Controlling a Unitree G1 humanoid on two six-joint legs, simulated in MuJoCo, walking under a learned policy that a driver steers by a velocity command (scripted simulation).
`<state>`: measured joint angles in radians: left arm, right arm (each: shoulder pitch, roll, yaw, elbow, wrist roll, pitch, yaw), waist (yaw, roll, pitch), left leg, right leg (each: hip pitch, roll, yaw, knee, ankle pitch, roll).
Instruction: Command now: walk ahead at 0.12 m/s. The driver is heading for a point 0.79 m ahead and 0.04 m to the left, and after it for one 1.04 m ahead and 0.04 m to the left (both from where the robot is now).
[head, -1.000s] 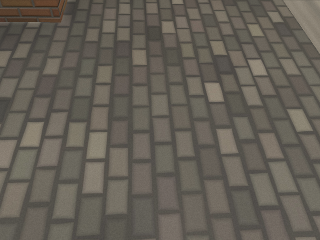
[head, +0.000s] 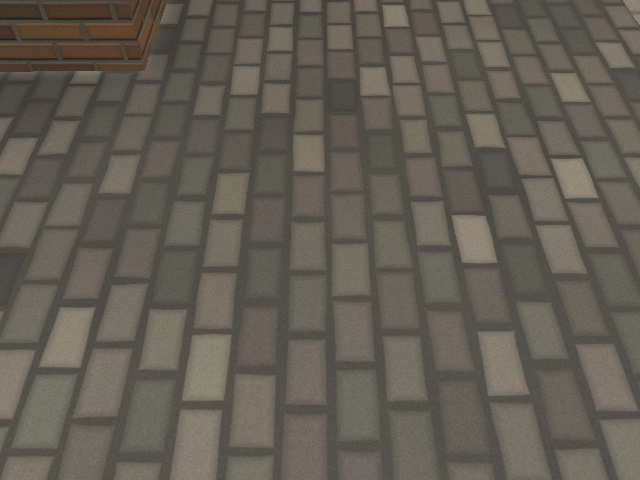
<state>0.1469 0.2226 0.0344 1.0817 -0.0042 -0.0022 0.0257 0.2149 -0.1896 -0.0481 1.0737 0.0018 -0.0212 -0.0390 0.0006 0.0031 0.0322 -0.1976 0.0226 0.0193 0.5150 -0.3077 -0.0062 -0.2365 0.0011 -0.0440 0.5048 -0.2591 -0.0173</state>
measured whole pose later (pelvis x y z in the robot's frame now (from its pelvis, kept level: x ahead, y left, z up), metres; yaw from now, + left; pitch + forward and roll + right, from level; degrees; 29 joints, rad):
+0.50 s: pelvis +0.15 +0.07 +0.01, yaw +0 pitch +1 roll -1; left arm 0.22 0.25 0.06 1.03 -0.03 -0.10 0.01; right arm 0.33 -0.20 -0.05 1.04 0.00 -0.11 0.02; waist -0.02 -0.02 -0.03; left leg -0.17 -0.02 0.06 0.44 -0.29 0.06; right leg -0.51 -0.05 0.00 1.15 -0.28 -0.06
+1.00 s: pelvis +0.43 +0.03 +0.00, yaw +1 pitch +1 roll -1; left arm 0.12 0.24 0.06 0.96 0.00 -0.10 -0.03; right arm 0.31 -0.23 -0.06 1.00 0.03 -0.11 -0.01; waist 0.00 0.02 0.05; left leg -0.40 0.05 -0.04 1.25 -0.36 0.05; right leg -0.34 0.06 -0.09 0.44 -0.13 -0.08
